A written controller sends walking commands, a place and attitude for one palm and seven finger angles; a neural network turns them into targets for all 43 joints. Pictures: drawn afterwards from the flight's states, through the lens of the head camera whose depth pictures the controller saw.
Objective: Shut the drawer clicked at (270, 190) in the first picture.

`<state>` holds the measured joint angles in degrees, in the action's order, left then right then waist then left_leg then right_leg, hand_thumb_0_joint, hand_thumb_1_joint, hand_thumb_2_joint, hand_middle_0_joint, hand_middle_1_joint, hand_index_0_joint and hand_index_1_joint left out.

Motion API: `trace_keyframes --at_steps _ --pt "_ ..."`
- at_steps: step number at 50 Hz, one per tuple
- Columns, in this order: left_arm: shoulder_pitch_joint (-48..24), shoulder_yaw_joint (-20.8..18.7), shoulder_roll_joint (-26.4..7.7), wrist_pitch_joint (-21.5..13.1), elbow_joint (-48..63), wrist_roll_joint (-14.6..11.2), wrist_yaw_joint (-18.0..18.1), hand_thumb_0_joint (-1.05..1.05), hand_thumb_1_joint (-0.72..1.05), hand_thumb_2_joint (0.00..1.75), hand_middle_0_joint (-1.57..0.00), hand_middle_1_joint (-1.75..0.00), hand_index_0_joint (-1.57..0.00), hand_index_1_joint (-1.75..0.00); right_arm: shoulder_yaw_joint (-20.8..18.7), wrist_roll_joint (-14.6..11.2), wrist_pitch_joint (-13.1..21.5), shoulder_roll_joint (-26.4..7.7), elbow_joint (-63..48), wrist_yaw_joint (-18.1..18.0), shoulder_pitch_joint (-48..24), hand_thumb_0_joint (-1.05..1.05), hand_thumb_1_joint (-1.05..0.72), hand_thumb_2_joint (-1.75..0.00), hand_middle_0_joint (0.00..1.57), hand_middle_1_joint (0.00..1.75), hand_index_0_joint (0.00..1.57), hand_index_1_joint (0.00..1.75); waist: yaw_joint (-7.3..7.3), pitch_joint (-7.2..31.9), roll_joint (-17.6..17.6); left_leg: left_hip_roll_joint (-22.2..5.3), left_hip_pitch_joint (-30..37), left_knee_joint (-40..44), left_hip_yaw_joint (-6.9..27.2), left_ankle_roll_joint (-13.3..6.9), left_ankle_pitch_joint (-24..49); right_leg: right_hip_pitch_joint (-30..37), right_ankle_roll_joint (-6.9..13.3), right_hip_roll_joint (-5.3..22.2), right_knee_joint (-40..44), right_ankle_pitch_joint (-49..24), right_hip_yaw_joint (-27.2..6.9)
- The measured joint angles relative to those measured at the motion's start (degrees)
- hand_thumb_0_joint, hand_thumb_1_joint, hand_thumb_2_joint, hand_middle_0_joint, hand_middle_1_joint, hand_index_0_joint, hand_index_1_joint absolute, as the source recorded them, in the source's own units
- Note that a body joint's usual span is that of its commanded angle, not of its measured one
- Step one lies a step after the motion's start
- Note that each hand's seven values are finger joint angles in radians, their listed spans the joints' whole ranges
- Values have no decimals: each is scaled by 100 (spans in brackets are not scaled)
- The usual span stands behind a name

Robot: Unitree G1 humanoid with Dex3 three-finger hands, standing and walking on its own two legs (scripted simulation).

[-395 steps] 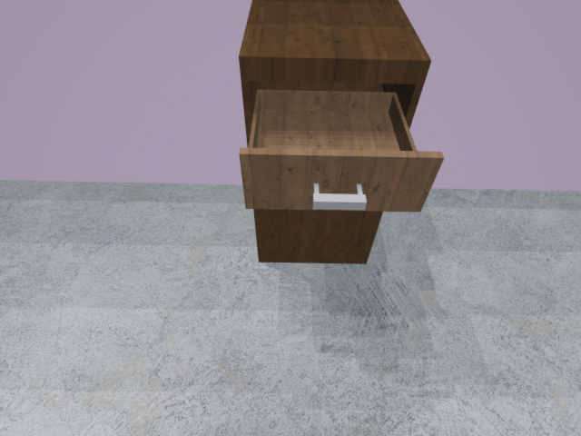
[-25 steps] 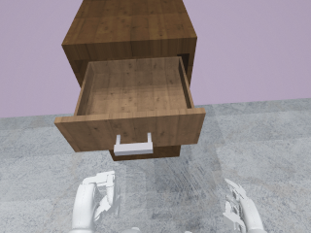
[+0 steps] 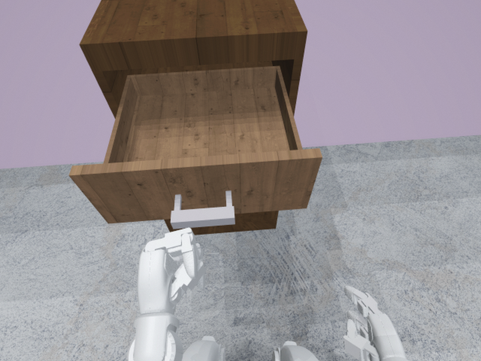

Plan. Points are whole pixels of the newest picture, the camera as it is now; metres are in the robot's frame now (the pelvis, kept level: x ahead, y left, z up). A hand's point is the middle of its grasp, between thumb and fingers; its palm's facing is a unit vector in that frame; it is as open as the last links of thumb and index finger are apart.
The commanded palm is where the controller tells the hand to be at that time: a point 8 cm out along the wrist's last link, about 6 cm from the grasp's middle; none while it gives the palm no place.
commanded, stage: bring the fist close to the handle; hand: left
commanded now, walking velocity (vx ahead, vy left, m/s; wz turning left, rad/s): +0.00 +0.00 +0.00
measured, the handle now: (203, 207) +0.37 +0.08 +0.03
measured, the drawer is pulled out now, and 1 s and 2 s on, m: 0.28 0.28 0.16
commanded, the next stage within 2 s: push the drawer shut in 0.64 s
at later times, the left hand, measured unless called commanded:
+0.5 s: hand (227, 266) +0.26 +0.03 +0.04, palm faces +0.00 -1.00 +0.04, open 3.3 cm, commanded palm +0.24 +0.10 +0.03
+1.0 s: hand (226, 247) +0.29 +0.04 +0.03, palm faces +0.02 -1.00 +0.00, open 3.3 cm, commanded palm +0.27 +0.10 +0.03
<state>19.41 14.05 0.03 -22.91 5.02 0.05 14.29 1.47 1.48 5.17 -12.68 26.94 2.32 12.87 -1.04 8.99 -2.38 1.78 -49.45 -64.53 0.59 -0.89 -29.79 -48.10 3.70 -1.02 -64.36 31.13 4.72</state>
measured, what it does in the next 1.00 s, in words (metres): stands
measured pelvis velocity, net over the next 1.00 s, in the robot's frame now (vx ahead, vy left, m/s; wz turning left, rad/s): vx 0.00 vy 0.01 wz -0.01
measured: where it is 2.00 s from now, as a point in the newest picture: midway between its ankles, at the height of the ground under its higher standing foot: outside the picture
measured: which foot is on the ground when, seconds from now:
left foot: down 0.00-1.00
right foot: down 0.00-1.00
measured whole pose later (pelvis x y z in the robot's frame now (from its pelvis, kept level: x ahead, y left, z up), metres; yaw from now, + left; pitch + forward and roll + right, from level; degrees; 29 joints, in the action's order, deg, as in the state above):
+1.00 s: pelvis +0.00 +0.01 -0.01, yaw -1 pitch +18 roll +0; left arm 2.8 16.2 0.7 -22.6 -12.1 3.1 20.6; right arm 2.1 1.8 0.2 -11.3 28.4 1.9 11.0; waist -2.5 9.1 -1.8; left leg 1.8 -54.4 -66.6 -0.2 -1.5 -30.0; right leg -53.2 3.2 -0.9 -66.5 31.2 4.1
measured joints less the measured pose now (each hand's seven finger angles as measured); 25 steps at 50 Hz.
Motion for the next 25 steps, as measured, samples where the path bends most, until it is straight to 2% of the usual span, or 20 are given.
trace_keyframes --at_steps 4,7,9,13,17,22,25 --pt "-152 404 170 213 -334 269 -111 1 91 90 -140 -160 -140 -160 19 -22 -135 5 -69 16 -22 1 -90 -90 20 30 20 30 -8 1 1 26 -107 -48 -34 -24 -2 -122 -20 30 -78 16 -30" --pt "-303 546 153 342 -695 419 -4 1 91 90 -140 -160 -140 -160 56 -3 -220 64 -93 -32 -59 1 -90 -90 20 30 20 30 -33 4 58 24 -178 -59 -86 -28 4 -229 -20 31 -132 17 -79" --pt "-455 485 100 314 -902 415 175 2 90 90 -140 -160 -140 -160 63 20 -237 115 -65 -58 -97 1 -90 -90 20 30 20 30 -54 9 90 10 -259 -110 -99 -20 -9 -318 -11 20 -188 26 -89" --pt "-863 143 12 77 -1129 246 508 2 90 90 -140 -160 -140 -160 55 51 -203 169 97 -58 -185 1 -90 -90 20 30 20 30 -67 23 104 -12 -474 -287 -63 0 -64 -510 10 1 -329 67 -45" --pt "-1161 -46 -4 -101 -1097 122 502 2 90 90 -140 -160 -140 -160 27 55 -219 142 223 9 -200 1 -90 -90 20 30 20 30 -39 59 64 -6 -631 -406 -21 0 -101 -636 6 9 -411 101 2" --pt "-889 198 137 110 -928 162 212 2 91 90 -140 -160 -140 -160 -3 -15 -383 84 122 60 -41 1 -90 -90 20 30 20 30 2 108 -2 18 -471 -231 -56 -39 -65 -486 -39 28 -248 62 -44" --pt "-626 422 239 252 -972 225 198 2 91 90 -140 -160 -140 -160 22 -37 -442 65 23 32 12 1 -90 -90 20 30 20 30 -32 94 -4 28 -333 -95 -89 -60 -27 -364 -59 35 -130 25 -82"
